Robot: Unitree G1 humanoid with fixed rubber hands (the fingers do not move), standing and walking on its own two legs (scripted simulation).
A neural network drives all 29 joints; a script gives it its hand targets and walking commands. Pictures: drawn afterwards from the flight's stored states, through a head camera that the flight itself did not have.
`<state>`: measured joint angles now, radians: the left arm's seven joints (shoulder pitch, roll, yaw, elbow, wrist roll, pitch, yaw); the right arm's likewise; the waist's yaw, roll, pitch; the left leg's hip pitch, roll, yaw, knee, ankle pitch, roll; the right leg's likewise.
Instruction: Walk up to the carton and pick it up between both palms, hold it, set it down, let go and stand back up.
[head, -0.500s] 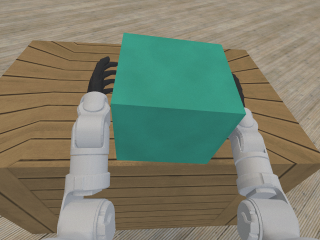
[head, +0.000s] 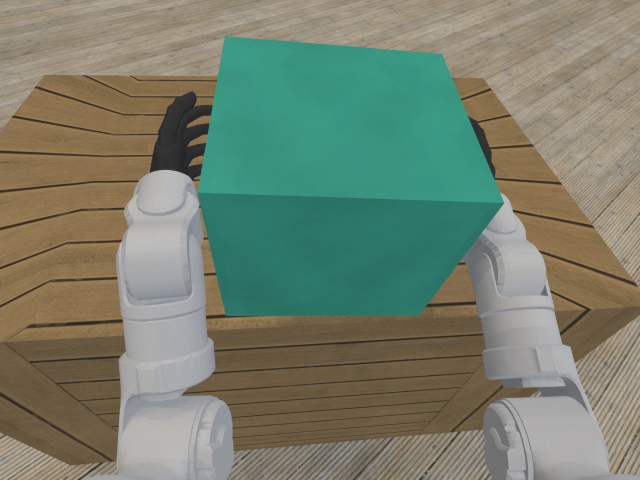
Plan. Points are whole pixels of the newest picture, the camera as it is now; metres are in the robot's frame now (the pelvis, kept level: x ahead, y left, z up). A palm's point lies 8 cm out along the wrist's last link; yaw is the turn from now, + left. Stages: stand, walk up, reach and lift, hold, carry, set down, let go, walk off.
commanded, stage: reach and lift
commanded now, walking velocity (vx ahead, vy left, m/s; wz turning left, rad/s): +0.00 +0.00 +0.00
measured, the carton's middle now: (330, 188) +0.38 -0.05 +0.18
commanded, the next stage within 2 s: hold in 0.86 s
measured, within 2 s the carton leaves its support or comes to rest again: neither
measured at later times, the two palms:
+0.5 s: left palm (167, 154) +0.38 +0.12 +0.24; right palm (478, 159) +0.36 -0.20 +0.22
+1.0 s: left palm (149, 148) +0.37 +0.13 +0.25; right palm (479, 140) +0.36 -0.20 +0.25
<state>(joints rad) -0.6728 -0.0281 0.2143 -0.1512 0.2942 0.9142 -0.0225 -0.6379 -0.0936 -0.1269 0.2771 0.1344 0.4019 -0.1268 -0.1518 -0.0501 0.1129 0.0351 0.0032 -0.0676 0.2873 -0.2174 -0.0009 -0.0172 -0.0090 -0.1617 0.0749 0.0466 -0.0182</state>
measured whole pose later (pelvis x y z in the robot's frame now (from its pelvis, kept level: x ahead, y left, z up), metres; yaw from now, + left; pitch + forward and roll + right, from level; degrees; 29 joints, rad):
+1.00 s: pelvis -0.02 -0.01 +0.00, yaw +0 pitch -4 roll -1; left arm -0.83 0.03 0.31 -0.07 0.29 1.02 -0.07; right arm -0.85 -0.11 -0.15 0.36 0.19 0.56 -0.17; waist -0.12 -0.06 0.04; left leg -0.03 0.01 -0.07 0.31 -0.20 -0.02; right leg -0.10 0.00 -0.16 0.13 0.04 -0.04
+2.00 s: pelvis -0.01 -0.02 +0.00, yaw +0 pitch -4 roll -1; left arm -0.82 0.04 0.33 -0.11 0.28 1.07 -0.09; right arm -0.88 -0.13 -0.11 0.34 0.27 0.64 -0.23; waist -0.11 -0.05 0.00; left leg -0.03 0.02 -0.07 0.30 -0.21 -0.03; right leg -0.10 0.01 -0.17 0.14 0.03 -0.05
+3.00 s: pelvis +0.00 -0.02 +0.00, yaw +0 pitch -5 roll -1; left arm -0.79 0.03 0.32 -0.20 0.29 1.12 -0.10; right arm -0.86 -0.15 -0.07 0.28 0.32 0.68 -0.26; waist -0.10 -0.05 0.01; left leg 0.00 0.03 -0.07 0.30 -0.21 -0.02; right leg -0.07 0.01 -0.16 0.13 0.02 -0.04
